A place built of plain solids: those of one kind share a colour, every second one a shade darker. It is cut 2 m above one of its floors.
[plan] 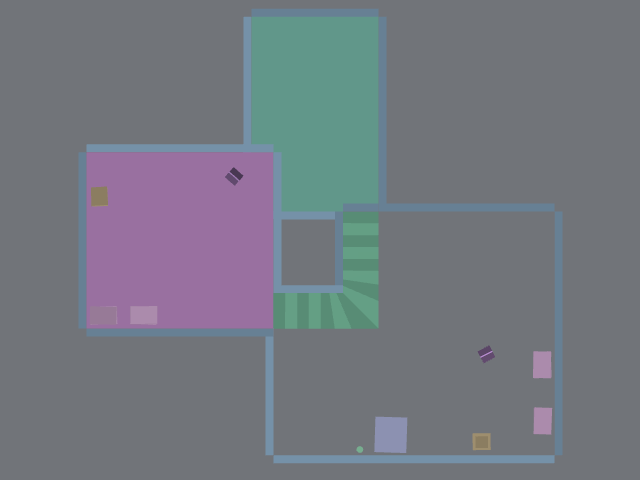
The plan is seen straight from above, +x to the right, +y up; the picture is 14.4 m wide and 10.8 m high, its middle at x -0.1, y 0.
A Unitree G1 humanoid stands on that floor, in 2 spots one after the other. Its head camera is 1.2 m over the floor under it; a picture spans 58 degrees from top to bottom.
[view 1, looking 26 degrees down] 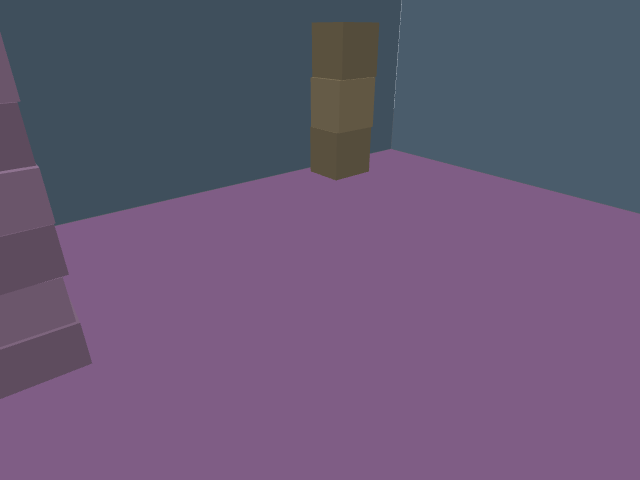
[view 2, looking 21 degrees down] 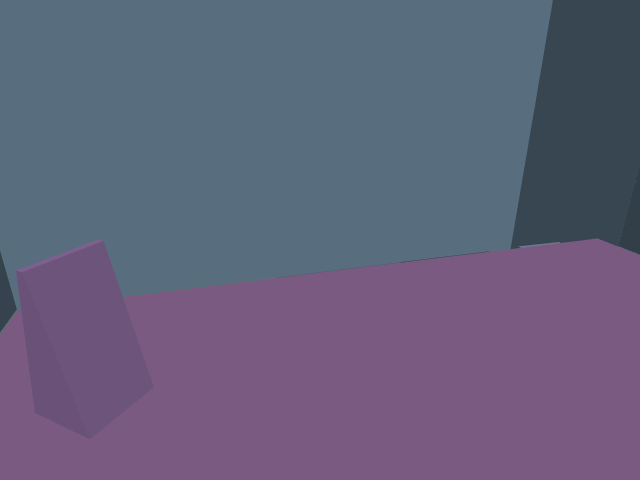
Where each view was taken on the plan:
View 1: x -2.15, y -1.64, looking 141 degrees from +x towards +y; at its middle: floor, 2.74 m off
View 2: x -3.59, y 0.96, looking -16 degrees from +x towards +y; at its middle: wall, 2.72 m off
